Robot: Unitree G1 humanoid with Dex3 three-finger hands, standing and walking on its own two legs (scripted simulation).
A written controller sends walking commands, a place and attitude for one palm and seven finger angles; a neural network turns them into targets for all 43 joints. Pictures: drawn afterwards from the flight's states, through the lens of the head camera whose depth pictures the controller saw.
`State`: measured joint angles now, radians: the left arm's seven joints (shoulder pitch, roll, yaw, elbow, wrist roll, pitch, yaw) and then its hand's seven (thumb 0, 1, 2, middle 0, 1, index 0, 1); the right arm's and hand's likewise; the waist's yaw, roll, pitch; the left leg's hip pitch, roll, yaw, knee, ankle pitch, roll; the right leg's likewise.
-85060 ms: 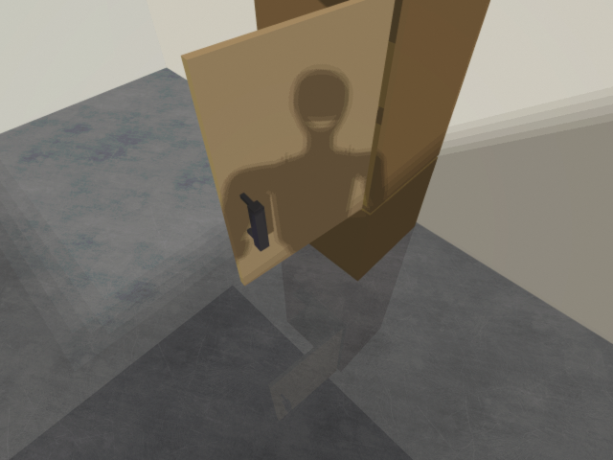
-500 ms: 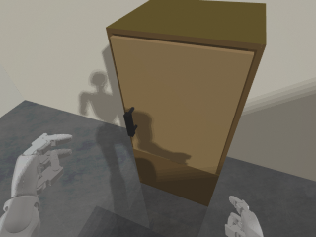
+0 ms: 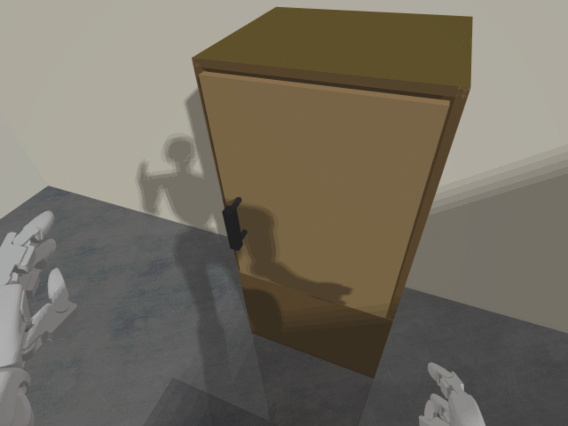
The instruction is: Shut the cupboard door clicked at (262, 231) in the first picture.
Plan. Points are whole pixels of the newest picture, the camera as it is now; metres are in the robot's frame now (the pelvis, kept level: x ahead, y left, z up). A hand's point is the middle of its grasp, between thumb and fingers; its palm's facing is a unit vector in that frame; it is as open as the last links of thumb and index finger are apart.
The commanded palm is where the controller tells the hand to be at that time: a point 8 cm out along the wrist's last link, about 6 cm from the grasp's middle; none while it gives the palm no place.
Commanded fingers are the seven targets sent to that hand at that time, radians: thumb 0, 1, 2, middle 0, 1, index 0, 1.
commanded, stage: draw the hand back to the body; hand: left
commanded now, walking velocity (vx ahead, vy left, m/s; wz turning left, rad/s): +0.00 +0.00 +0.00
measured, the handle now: (237, 223) +0.59 +0.20 -0.10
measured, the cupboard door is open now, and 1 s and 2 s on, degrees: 0 0 0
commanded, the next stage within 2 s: step back with the hand held close in 0.02 s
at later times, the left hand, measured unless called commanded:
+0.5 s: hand (43, 303) +0.19 +0.29 +0.16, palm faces +0.37 -0.78 -0.51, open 7.4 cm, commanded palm +0.12 +0.32 +0.18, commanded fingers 0.00 0.90 0.90 -0.20 -0.30 -0.20 -0.30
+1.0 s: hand out of the picture +0.06 +0.30 +0.17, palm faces +0.51 -0.74 -0.45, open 7.4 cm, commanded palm +0.00 +0.33 +0.18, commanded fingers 0.00 0.90 0.90 -0.20 -0.30 -0.20 -0.30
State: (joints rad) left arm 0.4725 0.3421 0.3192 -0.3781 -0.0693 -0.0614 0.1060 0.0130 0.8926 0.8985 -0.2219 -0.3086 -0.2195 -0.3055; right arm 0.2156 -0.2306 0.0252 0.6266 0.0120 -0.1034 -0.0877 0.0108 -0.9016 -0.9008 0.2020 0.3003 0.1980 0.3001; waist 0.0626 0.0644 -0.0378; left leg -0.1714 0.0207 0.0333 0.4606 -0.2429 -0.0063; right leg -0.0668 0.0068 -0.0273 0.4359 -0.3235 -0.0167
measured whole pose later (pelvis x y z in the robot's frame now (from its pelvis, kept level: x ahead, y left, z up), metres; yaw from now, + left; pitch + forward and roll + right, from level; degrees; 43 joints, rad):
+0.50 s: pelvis -0.03 +0.03 +0.00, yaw -2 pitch +1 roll -1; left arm 0.52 0.44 0.41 -0.42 -0.07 -0.14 0.12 0.01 0.89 0.90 -0.22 -0.30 -0.21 -0.30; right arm 0.18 -0.25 -0.01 0.56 0.02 0.02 -0.10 0.01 -0.90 -0.90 0.20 0.30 0.20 0.30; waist 0.00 0.05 -0.01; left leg -0.29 0.01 0.08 0.49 -0.21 0.03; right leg -0.20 -0.01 0.01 0.46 -0.28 0.02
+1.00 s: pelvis -0.12 +0.02 -0.02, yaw +3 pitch -1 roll -2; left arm 0.52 0.41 0.45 -0.49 -0.04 -0.25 0.15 0.01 0.89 0.90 -0.21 -0.30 -0.21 -0.30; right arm 0.22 -0.22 0.01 0.59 0.00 -0.09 -0.07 0.01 -0.90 -0.90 0.20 0.30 0.20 0.30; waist 0.02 0.02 0.02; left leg -0.49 0.03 0.03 0.64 -0.27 0.02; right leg -0.33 0.03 0.01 0.60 -0.27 0.01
